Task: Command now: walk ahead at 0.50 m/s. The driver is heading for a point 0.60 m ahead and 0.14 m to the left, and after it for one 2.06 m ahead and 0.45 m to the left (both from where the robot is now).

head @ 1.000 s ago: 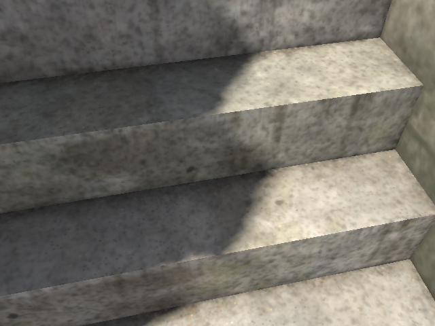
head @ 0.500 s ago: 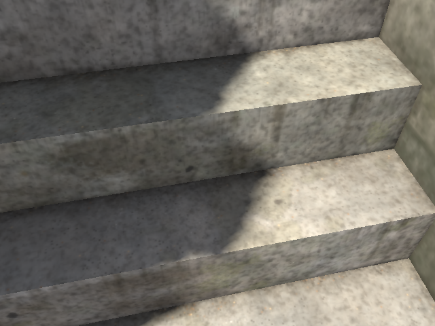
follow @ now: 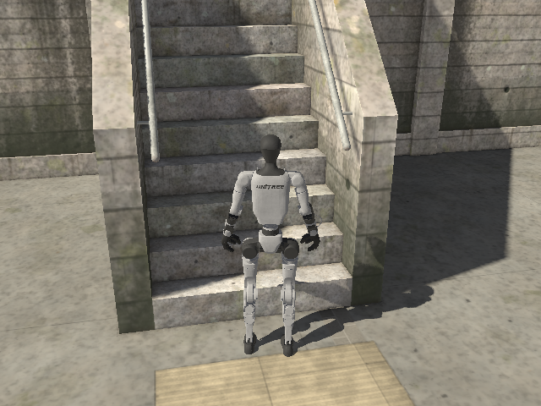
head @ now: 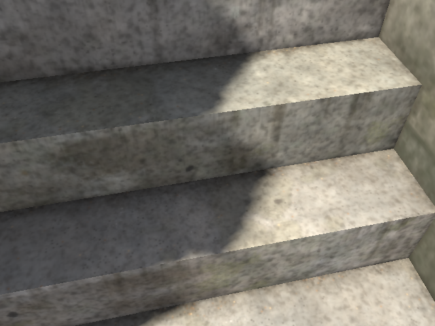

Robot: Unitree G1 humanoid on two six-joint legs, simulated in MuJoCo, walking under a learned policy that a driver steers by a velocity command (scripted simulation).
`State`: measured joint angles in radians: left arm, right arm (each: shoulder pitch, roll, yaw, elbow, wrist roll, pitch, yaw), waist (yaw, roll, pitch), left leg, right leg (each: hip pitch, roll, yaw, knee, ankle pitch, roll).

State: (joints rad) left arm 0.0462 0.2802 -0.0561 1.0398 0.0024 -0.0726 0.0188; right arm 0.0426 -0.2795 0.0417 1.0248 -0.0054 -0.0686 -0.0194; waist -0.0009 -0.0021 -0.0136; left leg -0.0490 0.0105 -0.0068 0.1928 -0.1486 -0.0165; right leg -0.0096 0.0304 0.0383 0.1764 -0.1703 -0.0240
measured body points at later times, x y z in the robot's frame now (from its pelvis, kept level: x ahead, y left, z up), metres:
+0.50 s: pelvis +0.00 +0.00 +0.00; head +0.00 +0.00 +0.45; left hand +0.14 +0.26 -0.12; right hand +0.14 -0.26 -0.12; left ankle -0.03 +0.13 -0.75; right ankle -0.05 -0.11 -0.75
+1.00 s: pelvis +0.00 +0.00 +0.00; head +0.00 +0.00 +0.45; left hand +0.14 +0.26 -0.12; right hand +0.14 -0.26 -0.12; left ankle -0.03 +0.13 -0.75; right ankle -0.05 -0.11 -0.75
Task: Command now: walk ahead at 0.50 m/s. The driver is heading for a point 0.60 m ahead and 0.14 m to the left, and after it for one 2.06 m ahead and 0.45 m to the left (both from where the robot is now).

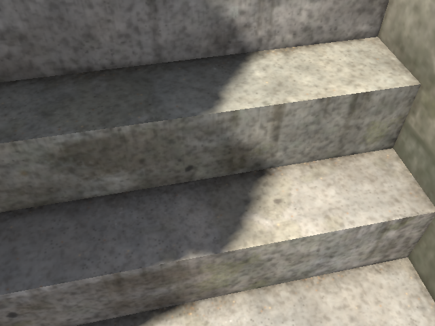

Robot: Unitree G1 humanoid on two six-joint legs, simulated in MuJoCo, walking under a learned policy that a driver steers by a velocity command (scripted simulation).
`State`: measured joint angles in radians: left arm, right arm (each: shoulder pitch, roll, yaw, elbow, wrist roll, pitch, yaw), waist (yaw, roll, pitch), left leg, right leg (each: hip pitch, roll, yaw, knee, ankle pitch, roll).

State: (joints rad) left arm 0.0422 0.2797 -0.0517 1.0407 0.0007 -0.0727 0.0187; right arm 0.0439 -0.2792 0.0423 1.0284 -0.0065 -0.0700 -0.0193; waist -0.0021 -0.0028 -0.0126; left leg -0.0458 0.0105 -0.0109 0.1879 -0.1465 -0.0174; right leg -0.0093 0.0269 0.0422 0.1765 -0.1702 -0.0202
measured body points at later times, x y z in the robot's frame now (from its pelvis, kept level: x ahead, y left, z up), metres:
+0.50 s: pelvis -0.01 +0.00 +0.00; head +0.00 +0.00 +0.45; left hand +0.10 +0.27 -0.14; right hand +0.09 -0.27 -0.14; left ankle -0.03 +0.13 -0.75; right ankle -0.05 -0.11 -0.75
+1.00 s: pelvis -0.02 +0.00 -0.01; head -0.01 +0.00 +0.44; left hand +0.04 +0.28 -0.14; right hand +0.04 -0.27 -0.15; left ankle -0.03 +0.13 -0.75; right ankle -0.05 -0.11 -0.75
